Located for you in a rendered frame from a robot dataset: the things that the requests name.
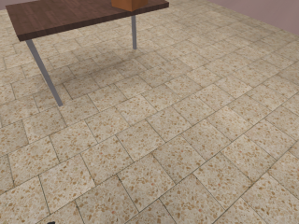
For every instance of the table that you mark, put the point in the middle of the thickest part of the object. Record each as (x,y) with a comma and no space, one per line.
(48,17)

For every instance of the carton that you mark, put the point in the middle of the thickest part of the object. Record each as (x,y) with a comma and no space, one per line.
(129,5)

